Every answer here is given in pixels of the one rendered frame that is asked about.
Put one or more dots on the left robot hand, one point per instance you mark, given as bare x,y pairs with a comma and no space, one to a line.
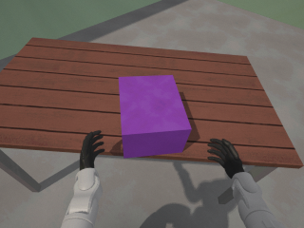
87,155

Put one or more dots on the table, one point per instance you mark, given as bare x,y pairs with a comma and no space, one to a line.
55,92

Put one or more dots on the right robot hand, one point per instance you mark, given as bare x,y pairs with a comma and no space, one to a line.
229,157

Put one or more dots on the robot right forearm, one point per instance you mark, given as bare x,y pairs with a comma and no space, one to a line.
252,208

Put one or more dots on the carton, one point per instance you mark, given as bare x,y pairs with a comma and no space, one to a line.
153,118

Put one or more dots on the robot left forearm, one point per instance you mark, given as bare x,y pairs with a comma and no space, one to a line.
83,208

